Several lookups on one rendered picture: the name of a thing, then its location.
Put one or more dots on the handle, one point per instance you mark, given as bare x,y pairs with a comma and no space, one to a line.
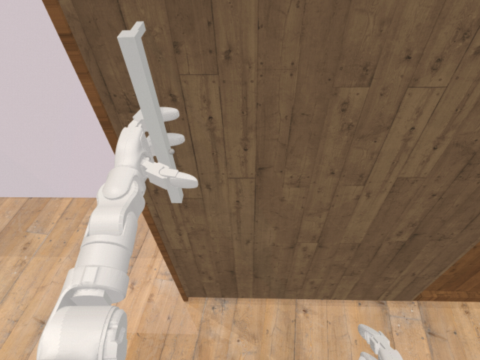
135,59

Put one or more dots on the left robot forearm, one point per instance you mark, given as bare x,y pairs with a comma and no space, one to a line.
99,277

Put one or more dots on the robot left hand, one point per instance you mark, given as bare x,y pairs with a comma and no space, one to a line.
133,147

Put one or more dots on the wardrobe door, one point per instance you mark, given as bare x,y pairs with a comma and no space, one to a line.
464,275
336,143

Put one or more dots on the robot left upper arm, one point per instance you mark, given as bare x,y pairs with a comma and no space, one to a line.
86,333

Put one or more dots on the robot right hand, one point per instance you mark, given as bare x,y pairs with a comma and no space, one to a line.
379,343

